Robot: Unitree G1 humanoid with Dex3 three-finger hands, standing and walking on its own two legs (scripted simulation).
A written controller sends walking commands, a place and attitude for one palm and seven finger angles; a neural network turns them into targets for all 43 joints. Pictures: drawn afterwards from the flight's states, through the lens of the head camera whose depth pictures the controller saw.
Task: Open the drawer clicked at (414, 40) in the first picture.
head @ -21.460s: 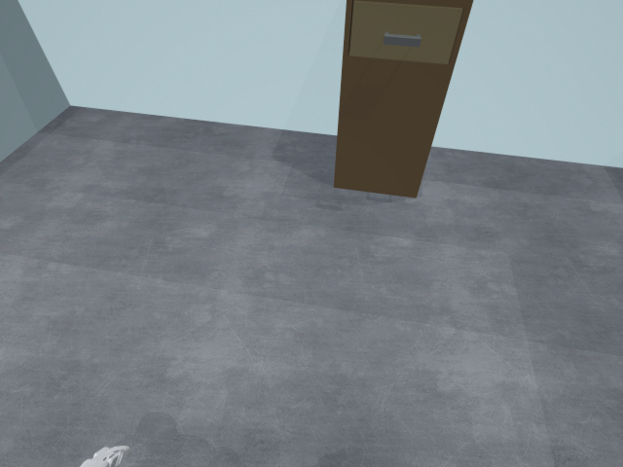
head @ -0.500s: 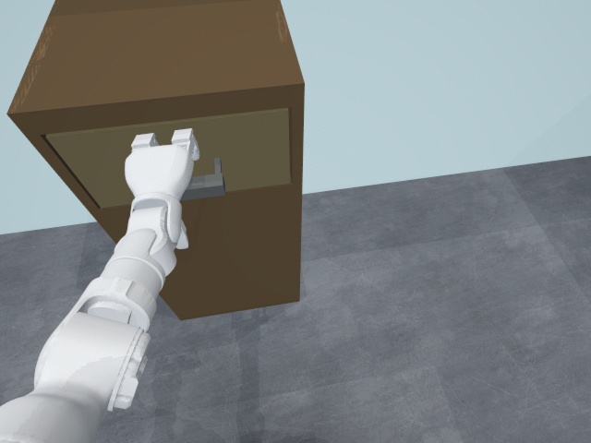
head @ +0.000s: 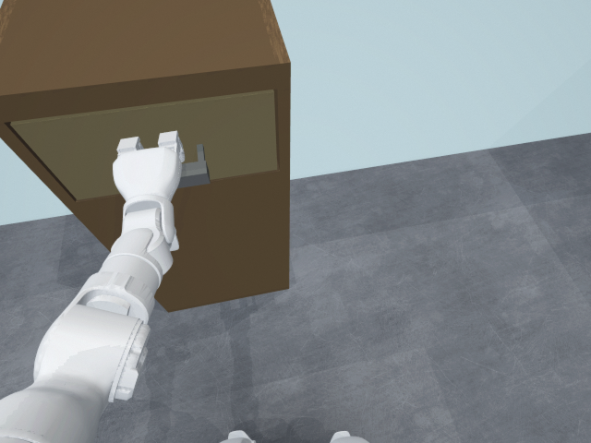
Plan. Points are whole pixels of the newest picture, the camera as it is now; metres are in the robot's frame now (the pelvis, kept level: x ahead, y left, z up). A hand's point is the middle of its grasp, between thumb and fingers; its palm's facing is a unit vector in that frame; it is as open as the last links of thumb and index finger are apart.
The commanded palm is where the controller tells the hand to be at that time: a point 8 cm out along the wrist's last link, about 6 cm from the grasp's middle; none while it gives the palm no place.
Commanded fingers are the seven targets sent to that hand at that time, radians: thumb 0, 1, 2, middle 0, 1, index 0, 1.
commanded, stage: lower the fingers behind the handle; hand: left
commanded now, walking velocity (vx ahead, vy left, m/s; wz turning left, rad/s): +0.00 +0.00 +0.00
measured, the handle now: (167, 166) +0.53 +0.17 +0.01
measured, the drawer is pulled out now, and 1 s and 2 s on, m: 0.00 0.00 0.03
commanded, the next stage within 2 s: close the thumb around the handle in 0.70 s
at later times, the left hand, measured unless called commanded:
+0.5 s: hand (166, 200) +0.48 +0.17 -0.01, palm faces -0.02 -0.03 -1.00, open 13.8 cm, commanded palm +0.46 +0.17 +0.05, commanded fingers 0.00 -0.50 0.30 -0.30 -1.20 -0.30 -1.20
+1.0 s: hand (165, 203) +0.48 +0.17 -0.01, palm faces -0.03 -0.04 -1.00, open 12.8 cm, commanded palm +0.46 +0.17 +0.05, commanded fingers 0.00 0.12 0.56 -0.34 -1.27 -0.34 -1.27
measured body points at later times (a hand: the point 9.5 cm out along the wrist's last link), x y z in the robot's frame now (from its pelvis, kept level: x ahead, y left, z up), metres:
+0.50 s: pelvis +0.00 +0.00 -0.01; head +0.10 +0.00 +0.43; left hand +0.48 +0.17 +0.04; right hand +0.00 -0.26 -0.14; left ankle +0.00 +0.09 -0.70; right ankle -0.03 -0.11 -0.70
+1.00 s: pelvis +0.00 +0.00 -0.01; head +0.10 -0.01 +0.43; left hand +0.47 +0.17 +0.05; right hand +0.00 -0.27 -0.14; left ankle +0.00 +0.09 -0.70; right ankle -0.03 -0.11 -0.70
